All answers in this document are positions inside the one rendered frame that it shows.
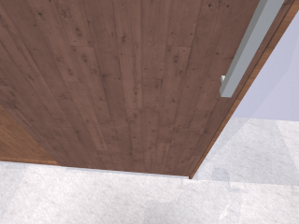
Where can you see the wardrobe door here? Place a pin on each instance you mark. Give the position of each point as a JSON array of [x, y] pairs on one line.
[[15, 142], [123, 85]]

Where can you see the handle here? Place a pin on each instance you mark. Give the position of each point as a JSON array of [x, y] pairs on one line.
[[260, 23]]

